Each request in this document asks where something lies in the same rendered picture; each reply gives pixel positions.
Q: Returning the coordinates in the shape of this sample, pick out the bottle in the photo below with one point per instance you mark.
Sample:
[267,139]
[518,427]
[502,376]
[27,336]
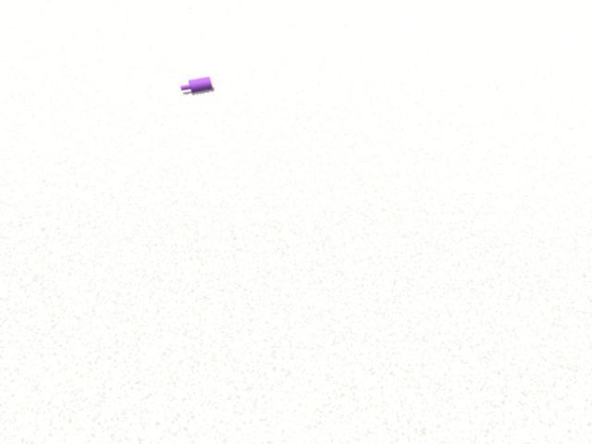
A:
[198,85]

